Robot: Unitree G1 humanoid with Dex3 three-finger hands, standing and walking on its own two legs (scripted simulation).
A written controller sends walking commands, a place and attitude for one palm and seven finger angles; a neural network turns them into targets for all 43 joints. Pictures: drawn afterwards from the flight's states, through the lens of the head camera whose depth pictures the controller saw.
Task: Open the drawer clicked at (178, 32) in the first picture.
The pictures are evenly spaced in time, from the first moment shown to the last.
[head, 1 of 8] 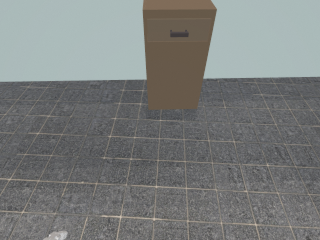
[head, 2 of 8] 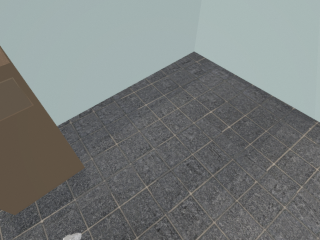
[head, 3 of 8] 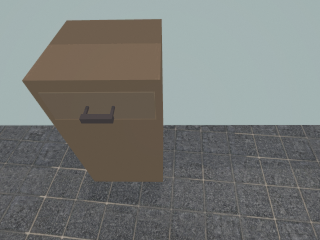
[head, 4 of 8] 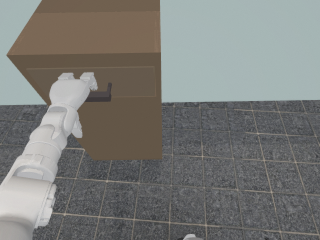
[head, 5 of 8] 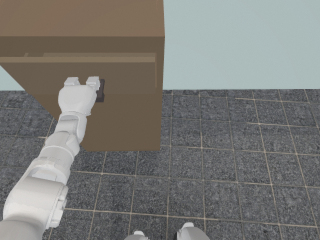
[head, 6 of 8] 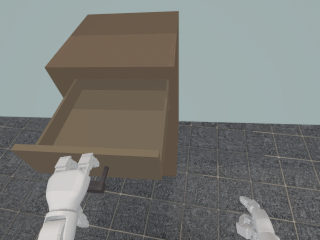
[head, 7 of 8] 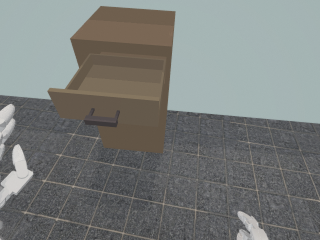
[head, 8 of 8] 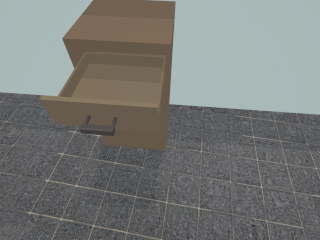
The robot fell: no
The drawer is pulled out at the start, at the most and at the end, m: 0.00 0.30 0.30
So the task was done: yes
